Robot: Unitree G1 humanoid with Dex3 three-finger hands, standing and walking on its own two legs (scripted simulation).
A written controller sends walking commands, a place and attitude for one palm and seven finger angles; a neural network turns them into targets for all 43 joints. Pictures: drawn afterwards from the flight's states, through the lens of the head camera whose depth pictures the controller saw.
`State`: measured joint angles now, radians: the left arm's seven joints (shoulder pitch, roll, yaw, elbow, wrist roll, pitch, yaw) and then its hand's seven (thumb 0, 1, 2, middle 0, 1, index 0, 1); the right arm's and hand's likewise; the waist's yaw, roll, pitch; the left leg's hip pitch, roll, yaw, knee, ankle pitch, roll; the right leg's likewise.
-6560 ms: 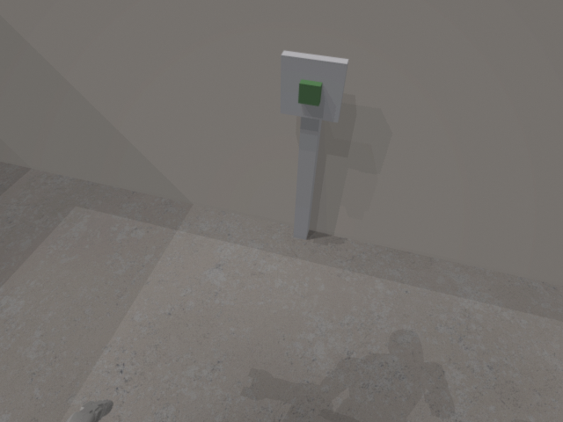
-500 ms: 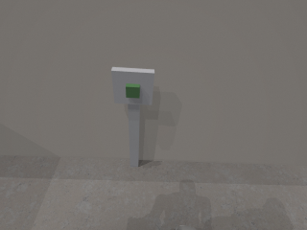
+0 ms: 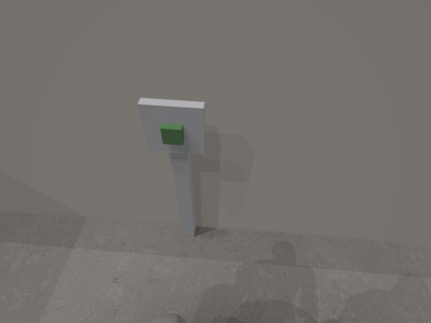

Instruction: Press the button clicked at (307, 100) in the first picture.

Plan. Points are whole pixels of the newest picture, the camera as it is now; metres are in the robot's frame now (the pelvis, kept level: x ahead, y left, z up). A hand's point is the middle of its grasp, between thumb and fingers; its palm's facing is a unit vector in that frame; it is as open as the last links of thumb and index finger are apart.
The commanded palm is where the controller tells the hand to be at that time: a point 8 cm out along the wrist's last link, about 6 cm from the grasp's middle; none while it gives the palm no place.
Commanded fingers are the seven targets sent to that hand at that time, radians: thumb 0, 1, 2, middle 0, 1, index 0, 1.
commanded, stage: shuffle to correct the standing spot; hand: left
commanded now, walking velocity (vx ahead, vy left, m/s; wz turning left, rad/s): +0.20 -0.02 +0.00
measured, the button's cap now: (173, 133) +0.61 +0.17 -0.04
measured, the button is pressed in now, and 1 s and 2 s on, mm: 0 0 0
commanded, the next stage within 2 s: come to a stop and stand still in 0.36 s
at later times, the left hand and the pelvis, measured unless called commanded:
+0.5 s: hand out of the picture +0.15 +0.16 -0.18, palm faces +0.00 -0.97 -0.23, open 7.3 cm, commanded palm none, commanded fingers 0.00 0.90 0.90 -0.20 -0.30 -0.20 -0.30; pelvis +0.12 -0.03 -0.01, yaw -2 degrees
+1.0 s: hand (152, 315) +0.18 +0.16 -0.20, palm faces +0.07 -0.97 -0.22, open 7.3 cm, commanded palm none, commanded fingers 0.00 0.90 0.90 -0.20 -0.30 -0.20 -0.30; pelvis +0.14 -0.03 -0.02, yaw +0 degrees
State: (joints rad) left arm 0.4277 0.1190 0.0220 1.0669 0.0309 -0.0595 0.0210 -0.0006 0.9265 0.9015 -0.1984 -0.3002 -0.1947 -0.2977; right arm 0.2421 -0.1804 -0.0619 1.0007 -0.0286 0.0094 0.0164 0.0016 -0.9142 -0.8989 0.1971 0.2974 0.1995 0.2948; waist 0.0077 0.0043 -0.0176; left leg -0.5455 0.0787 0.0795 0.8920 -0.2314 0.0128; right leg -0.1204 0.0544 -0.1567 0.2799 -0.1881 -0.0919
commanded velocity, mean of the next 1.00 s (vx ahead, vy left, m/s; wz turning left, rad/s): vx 0.01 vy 0.01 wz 0.00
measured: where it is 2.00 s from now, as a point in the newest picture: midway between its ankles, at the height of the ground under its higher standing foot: outside the picture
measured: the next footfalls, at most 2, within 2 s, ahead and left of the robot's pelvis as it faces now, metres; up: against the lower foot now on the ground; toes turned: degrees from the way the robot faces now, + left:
left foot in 0.16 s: +0.14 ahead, +0.10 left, +0.00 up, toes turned +6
right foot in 0.52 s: +0.20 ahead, -0.15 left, +0.00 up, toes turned -7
